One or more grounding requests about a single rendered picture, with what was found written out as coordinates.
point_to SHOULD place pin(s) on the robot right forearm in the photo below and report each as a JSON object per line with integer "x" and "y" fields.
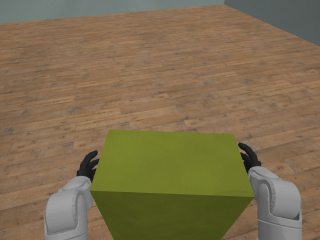
{"x": 278, "y": 206}

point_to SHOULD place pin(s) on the robot left forearm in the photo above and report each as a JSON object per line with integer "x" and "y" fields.
{"x": 65, "y": 214}

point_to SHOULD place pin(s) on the left robot hand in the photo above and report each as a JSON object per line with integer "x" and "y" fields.
{"x": 86, "y": 166}

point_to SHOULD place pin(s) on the right robot hand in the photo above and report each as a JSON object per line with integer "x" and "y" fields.
{"x": 251, "y": 160}

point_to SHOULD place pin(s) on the carton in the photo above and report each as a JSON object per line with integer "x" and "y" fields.
{"x": 162, "y": 185}

